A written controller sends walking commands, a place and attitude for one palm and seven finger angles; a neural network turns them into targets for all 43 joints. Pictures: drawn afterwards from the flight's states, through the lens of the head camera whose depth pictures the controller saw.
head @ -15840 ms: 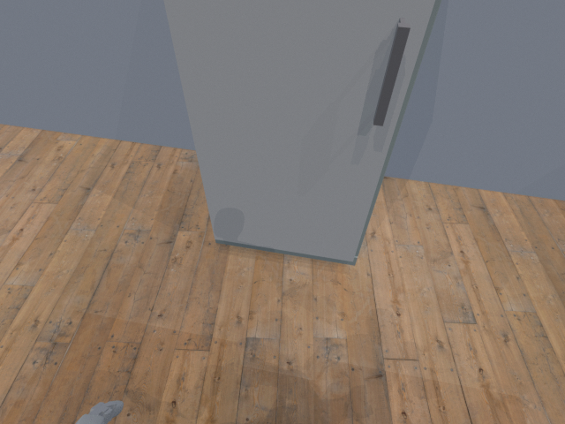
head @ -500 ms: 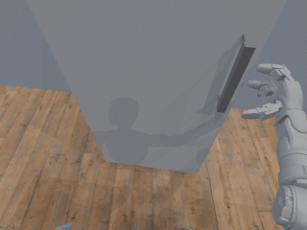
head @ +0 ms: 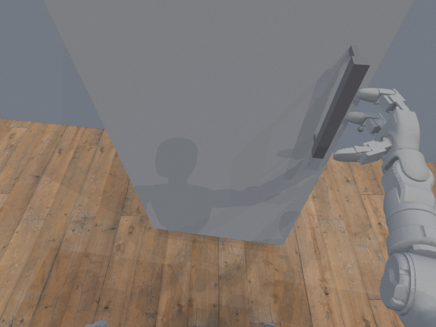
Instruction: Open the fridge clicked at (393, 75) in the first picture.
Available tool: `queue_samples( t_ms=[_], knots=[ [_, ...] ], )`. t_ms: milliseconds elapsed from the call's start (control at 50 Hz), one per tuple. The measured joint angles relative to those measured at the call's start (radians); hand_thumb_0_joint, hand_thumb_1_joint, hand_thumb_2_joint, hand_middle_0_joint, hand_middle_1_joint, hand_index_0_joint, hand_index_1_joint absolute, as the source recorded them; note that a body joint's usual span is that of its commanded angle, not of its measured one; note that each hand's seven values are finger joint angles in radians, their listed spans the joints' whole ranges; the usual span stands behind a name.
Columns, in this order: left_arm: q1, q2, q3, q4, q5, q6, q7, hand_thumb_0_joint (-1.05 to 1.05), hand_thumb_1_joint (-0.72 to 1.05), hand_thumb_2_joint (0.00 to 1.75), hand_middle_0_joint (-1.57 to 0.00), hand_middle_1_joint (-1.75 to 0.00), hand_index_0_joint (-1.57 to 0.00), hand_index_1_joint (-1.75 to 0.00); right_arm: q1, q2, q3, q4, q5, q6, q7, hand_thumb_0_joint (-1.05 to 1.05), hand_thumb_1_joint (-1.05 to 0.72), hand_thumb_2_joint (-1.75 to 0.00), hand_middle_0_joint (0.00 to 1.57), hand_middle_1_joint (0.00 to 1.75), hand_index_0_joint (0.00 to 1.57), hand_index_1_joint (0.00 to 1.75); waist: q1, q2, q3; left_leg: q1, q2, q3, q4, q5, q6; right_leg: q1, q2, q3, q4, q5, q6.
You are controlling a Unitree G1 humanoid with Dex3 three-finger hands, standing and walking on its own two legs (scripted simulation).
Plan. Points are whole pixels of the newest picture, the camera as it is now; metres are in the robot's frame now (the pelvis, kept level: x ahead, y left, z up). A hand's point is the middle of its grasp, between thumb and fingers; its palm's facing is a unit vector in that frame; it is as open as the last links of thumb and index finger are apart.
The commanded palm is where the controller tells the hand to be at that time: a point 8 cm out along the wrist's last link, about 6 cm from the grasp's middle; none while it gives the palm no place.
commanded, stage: feel for the door with the fingertips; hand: right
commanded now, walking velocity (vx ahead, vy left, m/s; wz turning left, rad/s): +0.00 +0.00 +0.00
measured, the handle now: (333, 108) +0.51 -0.15 +0.14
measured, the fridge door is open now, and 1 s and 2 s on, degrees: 0 0 0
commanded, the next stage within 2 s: slide the fingers in behind the handle in 0.06 s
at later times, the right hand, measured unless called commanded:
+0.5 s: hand (354, 128) +0.46 -0.18 +0.14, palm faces +0.02 +1.00 +0.03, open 13.9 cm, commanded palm +0.43 -0.23 +0.14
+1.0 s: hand (337, 127) +0.46 -0.15 +0.13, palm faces +0.02 +1.00 +0.01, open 14.0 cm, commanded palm +0.43 -0.20 +0.14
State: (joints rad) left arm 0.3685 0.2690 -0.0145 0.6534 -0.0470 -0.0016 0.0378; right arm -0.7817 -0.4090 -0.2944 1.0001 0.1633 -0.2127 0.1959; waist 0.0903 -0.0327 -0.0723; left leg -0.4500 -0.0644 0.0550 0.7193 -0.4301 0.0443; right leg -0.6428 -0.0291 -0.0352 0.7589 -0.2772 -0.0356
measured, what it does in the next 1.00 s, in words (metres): stands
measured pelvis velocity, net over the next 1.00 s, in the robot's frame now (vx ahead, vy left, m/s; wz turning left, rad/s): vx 0.00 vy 0.00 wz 0.01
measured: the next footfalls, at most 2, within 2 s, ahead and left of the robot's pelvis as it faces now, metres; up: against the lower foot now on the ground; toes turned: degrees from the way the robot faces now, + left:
none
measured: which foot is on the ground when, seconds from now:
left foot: down 0.00-1.00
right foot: down 0.00-1.00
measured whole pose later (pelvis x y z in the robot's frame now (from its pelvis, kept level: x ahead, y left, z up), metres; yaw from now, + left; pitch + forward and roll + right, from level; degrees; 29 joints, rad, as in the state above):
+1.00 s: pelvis +0.00 +0.00 +0.00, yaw +0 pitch +9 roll +1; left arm 0.35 0.26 -0.01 0.64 -0.04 -0.01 0.02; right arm -0.75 -0.32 -0.25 0.94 0.16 -0.21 0.12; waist 0.09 -0.04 -0.08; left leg -0.44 -0.06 0.04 0.72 -0.43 0.05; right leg -0.62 -0.03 -0.04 0.74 -0.28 -0.03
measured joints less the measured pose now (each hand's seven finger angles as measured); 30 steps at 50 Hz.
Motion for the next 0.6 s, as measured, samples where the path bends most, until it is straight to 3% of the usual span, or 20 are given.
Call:
queue_samples(
  t_ms=[280,600],
  knots=[
    [0.026,0.011,0.005,0.019,-0.001,-0.001,0.006,0.01,0.91,0.9,-0.2,-0.3,-0.2,-0.3,-0.06,-0.049,-0.017,0.086,0.003,-0.018,0.033,-0.02,0.5,-0.3,0.36,1.24,0.36,1.25,0.019,0.005,0.002,-0.028,-0.009,0.011,0.004,0.011,0.008,-0.029,-0.007,0.012,0.001,0.015,0.007],
    [0.009,-0.005,0.002,-0.024,-0.004,-0.001,-0.007,0.01,0.91,0.9,-0.2,-0.3,-0.2,-0.3,0.054,0.031,-0.002,-0.042,0.009,-0.013,-0.01,-0.02,0.5,-0.3,0.3,1.21,0.3,1.2,0.0,-0.007,-0.016,0.003,-0.005,-0.012,0.001,0.005,0.003,0.012,-0.006,-0.01,-0.009,0.005,0.002]
  ],
)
